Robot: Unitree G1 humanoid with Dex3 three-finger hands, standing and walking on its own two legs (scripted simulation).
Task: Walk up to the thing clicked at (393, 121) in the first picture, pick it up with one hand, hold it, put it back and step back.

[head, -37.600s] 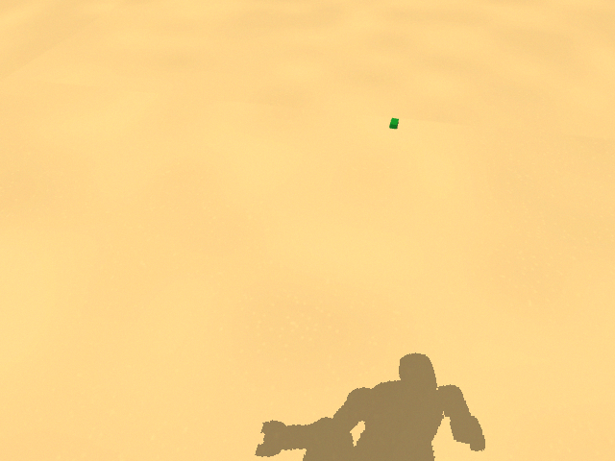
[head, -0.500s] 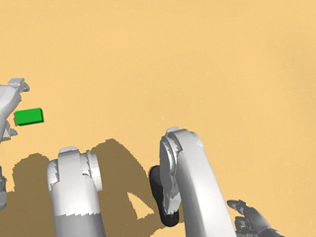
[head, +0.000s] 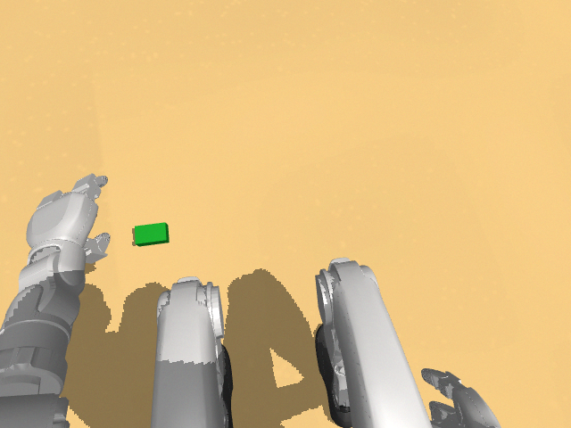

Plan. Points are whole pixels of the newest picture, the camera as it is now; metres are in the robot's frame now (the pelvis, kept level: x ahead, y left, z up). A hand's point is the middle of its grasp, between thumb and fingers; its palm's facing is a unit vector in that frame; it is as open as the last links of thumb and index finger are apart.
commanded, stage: home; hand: left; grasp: from above
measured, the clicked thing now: (152, 234) +0.46 +0.26 -0.39
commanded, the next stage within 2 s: none
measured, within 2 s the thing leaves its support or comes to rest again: neither
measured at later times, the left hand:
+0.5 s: hand (29, 342) +0.25 +0.22 +0.09, palm faces -0.03 -0.92 -0.39, open 7.4 cm
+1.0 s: hand out of the picture +0.22 +0.19 +0.27, palm faces +0.16 -0.97 -0.20, open 7.4 cm
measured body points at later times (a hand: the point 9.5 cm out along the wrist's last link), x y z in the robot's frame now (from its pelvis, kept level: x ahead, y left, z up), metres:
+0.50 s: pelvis +0.02 +0.00 +0.18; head +0.12 +0.03 +0.62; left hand +0.25 +0.26 +0.12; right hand +0.24 -0.22 +0.10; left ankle +0.07 +0.12 -0.37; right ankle +0.09 -0.14 -0.37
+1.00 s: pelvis +0.07 +0.00 +0.31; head +0.08 +0.01 +0.76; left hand +0.21 +0.24 +0.28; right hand +0.24 -0.23 +0.24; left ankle +0.07 +0.12 -0.37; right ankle +0.09 -0.14 -0.37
